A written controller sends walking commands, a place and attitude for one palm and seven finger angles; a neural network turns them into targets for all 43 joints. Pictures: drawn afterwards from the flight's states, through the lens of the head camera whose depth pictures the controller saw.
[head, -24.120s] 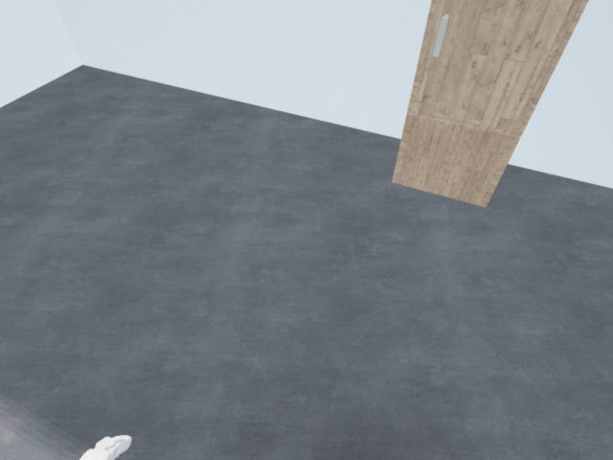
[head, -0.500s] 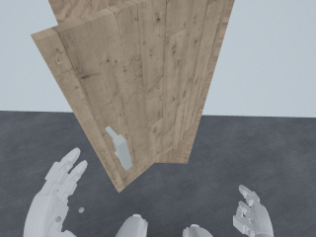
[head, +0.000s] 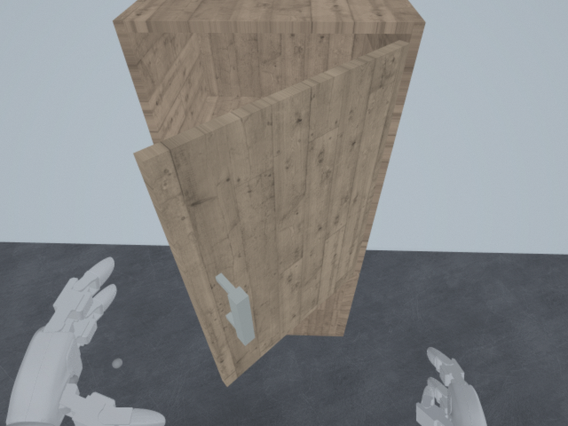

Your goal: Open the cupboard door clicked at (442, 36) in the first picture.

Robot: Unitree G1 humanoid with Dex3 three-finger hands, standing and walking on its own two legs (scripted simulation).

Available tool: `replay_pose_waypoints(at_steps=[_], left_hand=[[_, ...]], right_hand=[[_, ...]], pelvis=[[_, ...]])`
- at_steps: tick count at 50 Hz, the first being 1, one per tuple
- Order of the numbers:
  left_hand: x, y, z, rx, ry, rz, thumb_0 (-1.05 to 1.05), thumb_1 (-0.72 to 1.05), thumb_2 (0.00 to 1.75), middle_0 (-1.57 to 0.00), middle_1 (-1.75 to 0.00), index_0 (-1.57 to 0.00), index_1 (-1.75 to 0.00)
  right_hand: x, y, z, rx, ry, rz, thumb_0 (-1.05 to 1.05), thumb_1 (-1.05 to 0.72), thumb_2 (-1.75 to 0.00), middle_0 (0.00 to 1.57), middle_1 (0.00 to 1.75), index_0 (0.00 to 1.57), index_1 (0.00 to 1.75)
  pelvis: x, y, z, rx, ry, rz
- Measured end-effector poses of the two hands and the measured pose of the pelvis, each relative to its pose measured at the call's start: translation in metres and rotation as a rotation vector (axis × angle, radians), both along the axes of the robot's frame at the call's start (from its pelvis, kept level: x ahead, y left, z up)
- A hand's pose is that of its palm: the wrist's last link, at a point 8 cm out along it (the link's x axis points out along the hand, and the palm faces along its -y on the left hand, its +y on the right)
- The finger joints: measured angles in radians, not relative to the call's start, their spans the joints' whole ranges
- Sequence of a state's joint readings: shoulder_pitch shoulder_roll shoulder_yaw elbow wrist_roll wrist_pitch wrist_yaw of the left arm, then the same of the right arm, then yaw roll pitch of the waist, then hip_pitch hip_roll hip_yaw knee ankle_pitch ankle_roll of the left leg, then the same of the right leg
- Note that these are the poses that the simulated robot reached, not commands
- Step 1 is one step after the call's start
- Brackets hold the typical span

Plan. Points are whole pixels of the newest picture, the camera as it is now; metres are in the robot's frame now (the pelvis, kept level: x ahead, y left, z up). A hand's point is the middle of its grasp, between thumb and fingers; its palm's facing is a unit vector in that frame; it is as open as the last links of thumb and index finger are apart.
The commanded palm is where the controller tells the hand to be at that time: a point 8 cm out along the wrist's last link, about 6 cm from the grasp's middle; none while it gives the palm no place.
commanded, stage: draw the hand back to the body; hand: left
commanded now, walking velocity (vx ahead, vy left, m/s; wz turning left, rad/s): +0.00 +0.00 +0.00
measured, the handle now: (234, 309) +0.28 +0.11 +0.01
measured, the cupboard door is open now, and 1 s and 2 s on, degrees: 44 44 44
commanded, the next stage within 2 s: step back with the hand held close in 0.96 s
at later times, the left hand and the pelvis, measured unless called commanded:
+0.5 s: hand (51, 274) +0.21 +0.26 +0.19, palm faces +0.40 -0.82 -0.41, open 10.0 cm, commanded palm +0.17 +0.30 +0.21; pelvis +0.03 +0.01 +0.04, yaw -1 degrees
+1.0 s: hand (39, 268) +0.21 +0.26 +0.21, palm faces +0.44 -0.81 -0.39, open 7.4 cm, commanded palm +0.16 +0.30 +0.22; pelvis +0.02 +0.00 +0.05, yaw -1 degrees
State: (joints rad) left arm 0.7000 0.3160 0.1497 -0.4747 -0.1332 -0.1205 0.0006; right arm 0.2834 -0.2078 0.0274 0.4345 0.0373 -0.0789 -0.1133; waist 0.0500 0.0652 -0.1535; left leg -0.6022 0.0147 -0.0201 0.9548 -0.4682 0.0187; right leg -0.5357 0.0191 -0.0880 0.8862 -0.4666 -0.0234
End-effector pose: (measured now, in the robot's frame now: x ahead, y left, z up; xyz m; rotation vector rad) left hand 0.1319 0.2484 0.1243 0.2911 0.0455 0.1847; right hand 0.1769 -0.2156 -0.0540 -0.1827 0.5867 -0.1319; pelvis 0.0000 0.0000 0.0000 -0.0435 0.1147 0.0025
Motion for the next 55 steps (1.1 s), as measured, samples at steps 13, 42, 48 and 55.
replay_pose_waypoints(at_steps=[13,42,48,55], left_hand=[[0.017,0.032,0.039,0.132,0.005,0.168,0.0,0.05,0.53,-0.18,-0.3,-0.18,-0.3],[0.04,0.051,0.094,0.162,-0.155,0.215,0.02,0.86,0.89,-0.21,-0.3,-0.21,-0.3],[0.032,0.047,0.101,0.177,-0.184,0.222,0.02,0.88,0.9,-0.21,-0.3,-0.21,-0.3],[0.03,0.044,0.105,0.184,-0.205,0.227,0.02,0.89,0.9,-0.21,-0.3,-0.21,-0.3]], right_hand=[[0.007,0.012,0.016,-0.013,0.045,0.025,0.01,-0.91,-0.9,0.2,0.3,0.2,0.3],[0.016,0.002,0.032,-0.01,0.087,0.055,0.01,-0.91,-0.9,0.2,0.3,0.2,0.3],[0.01,-0.003,0.031,-0.018,0.088,0.054,0.01,-0.91,-0.9,0.2,0.3,0.2,0.3],[0.008,-0.007,0.031,-0.007,0.079,0.049,0.01,-0.91,-0.9,0.2,0.3,0.2,0.3]], pelvis=[[0.017,0.009,0.029,0.013,-0.086,-0.008],[0.021,0.005,0.053,0.029,-0.178,-0.031],[0.018,0.0,0.054,0.027,-0.192,-0.027],[0.013,-0.004,0.054,0.029,-0.201,-0.028]])
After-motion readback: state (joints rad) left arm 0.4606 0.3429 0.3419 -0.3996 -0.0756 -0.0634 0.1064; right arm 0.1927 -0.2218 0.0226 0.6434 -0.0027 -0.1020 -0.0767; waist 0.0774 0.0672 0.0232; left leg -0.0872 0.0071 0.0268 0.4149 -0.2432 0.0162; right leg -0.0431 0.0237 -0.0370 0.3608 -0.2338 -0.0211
